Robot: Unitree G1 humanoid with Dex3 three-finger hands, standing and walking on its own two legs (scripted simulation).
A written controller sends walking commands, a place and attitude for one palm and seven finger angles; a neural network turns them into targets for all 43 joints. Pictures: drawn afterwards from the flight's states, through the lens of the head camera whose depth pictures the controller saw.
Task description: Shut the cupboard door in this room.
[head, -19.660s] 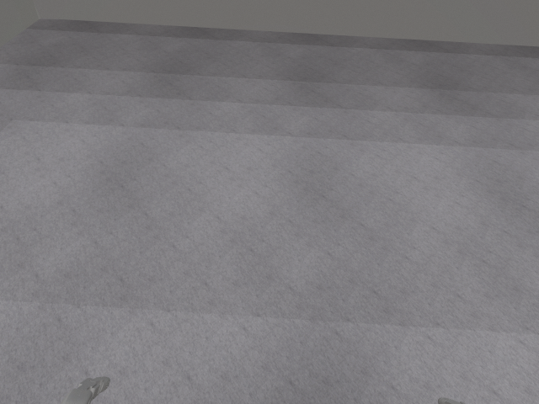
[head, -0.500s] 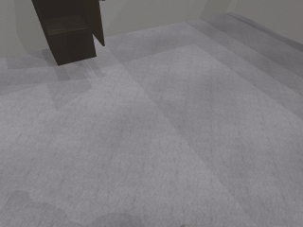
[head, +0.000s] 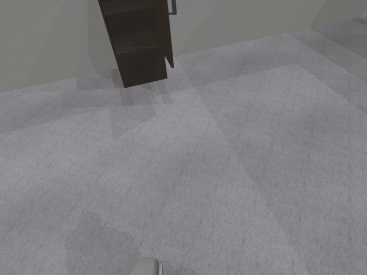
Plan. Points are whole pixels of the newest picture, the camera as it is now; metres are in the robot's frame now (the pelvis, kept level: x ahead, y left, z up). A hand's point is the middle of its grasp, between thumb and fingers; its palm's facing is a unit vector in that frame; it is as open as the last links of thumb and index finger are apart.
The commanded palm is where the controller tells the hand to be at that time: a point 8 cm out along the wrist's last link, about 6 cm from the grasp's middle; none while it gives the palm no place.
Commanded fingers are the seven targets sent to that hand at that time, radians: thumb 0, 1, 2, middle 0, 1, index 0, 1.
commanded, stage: turn or walk to find it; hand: left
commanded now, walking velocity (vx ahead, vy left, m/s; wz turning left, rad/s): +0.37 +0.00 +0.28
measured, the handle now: (170, 4) +1.66 +0.14 +0.00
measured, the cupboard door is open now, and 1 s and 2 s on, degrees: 90 90 90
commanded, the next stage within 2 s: stand and wait in 1.94 s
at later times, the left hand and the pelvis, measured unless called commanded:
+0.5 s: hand (102, 272) +0.17 +0.24 -0.19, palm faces +0.16 -0.97 -0.16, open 7.4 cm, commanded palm none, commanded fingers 0.00 0.90 0.90 -0.20 -0.30 -0.20 -0.30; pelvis +0.21 +0.07 -0.01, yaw +6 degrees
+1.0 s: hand (128, 171) +0.48 +0.23 -0.17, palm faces +0.14 -0.96 -0.23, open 7.2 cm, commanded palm none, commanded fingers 0.00 0.90 0.90 -0.20 -0.30 -0.20 -0.30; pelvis +0.43 +0.03 -0.01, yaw +7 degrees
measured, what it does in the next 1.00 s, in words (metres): walks ahead: left foot, then right foot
